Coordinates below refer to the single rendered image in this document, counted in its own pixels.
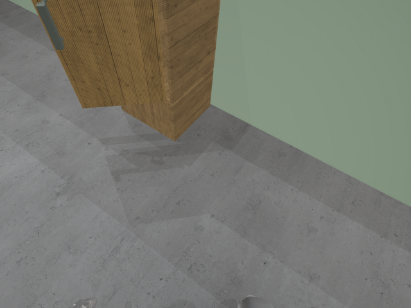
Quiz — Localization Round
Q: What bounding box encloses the handle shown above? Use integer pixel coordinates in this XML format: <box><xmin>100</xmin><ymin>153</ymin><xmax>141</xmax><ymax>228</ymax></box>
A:
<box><xmin>36</xmin><ymin>0</ymin><xmax>64</xmax><ymax>50</ymax></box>

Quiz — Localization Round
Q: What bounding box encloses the cupboard door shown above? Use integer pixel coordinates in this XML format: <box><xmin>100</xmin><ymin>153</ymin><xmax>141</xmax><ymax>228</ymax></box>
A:
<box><xmin>31</xmin><ymin>0</ymin><xmax>166</xmax><ymax>108</ymax></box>

